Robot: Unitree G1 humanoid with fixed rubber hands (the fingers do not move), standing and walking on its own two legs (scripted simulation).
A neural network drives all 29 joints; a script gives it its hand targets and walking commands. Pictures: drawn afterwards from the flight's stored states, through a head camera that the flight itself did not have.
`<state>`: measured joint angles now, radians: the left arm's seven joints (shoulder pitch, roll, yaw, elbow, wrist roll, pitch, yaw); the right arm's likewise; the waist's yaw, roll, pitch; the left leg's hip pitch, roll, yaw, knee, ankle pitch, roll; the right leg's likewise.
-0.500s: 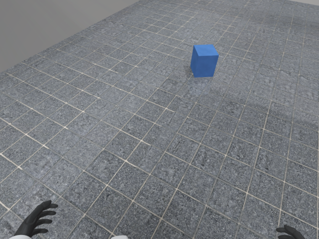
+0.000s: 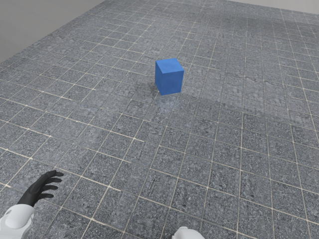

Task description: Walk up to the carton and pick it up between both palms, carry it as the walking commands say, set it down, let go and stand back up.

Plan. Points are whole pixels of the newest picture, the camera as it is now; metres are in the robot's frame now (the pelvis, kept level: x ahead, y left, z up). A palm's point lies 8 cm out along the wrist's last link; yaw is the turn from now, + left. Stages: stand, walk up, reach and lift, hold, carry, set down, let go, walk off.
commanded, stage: walk up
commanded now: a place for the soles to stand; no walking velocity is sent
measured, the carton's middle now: (168, 76) +1.56 -0.22 -0.62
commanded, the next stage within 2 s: none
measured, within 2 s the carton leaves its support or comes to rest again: neither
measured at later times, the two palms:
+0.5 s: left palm (54, 144) +0.41 +0.30 -0.03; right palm (270, 146) +0.36 -0.36 -0.01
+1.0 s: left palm (78, 115) +0.55 +0.26 -0.05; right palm (240, 79) +0.71 -0.40 -0.02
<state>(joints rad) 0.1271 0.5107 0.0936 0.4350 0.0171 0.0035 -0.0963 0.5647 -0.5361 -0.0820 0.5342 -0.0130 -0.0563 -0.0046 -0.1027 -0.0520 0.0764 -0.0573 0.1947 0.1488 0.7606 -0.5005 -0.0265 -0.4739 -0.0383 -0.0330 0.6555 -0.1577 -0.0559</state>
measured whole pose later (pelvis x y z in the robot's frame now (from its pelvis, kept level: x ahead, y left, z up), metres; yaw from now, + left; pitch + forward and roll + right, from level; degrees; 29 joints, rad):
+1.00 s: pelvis +0.53 -0.09 +0.00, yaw +5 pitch -4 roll +1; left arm 0.45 0.51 0.10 0.51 0.02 0.01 -0.06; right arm 0.31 -0.52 -0.06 0.49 -0.01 -0.04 -0.01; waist 0.06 -0.03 0.07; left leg -0.41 0.00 0.06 0.71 -0.23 0.05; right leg -0.25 -0.05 -0.06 0.92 -0.51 -0.02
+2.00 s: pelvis +0.96 -0.28 +0.00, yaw +6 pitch -5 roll +0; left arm 0.29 0.50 0.08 0.46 0.02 0.01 -0.04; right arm 0.42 -0.53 -0.08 0.51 0.01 -0.01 -0.03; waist -0.03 0.00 0.10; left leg -0.39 0.05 -0.09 1.19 -0.54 0.03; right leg -0.39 -0.04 -0.06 0.81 -0.34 -0.03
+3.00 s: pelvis +1.11 -0.29 +0.02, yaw +9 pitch -2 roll +1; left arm 0.20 0.45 0.10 0.79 0.04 0.01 -0.04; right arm 0.28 -0.46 -0.06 0.85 -0.03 -0.01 -0.02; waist -0.01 -0.04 0.07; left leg -0.30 0.01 -0.01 0.64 -0.31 0.00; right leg -0.15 0.00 -0.05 0.64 -0.47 -0.05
